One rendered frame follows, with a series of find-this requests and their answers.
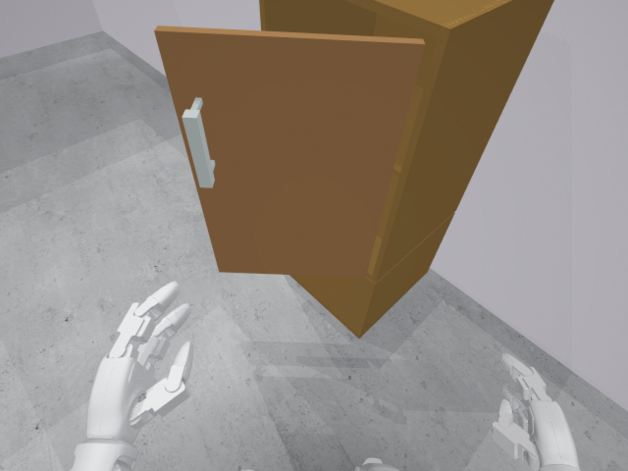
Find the right robot hand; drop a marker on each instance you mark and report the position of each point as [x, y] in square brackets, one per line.
[538, 415]

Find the left robot hand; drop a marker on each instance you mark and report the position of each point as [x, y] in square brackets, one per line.
[126, 372]

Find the left robot forearm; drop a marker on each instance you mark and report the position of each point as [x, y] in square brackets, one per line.
[105, 455]

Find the handle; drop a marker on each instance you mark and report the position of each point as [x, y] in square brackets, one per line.
[195, 134]

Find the cupboard door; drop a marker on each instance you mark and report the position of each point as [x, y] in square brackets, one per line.
[304, 129]

